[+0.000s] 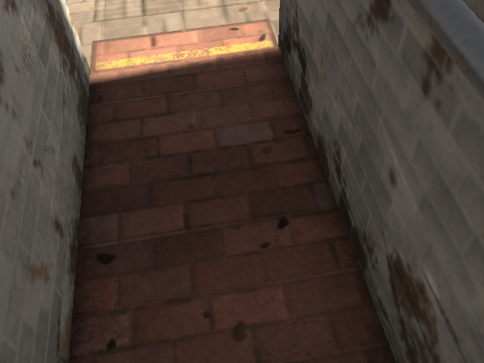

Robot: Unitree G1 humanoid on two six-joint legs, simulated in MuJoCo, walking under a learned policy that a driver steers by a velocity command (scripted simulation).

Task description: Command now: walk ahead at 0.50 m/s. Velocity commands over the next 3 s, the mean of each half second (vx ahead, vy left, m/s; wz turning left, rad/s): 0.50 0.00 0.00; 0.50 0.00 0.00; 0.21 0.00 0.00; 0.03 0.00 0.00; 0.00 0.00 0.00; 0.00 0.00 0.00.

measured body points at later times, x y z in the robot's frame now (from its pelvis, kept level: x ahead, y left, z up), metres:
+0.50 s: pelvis +0.33 +0.11 -0.02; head +0.38 +0.11 +0.42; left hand +0.30 +0.41 -0.15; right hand +0.48 -0.15 -0.14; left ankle +0.43 +0.23 -0.73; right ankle +0.10 -0.08 -0.65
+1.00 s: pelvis +0.64 +0.12 -0.01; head +0.67 +0.11 +0.44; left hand +0.83 +0.37 -0.10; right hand +0.62 -0.16 -0.15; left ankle +0.45 +0.24 -0.68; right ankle +0.74 +0.03 -0.73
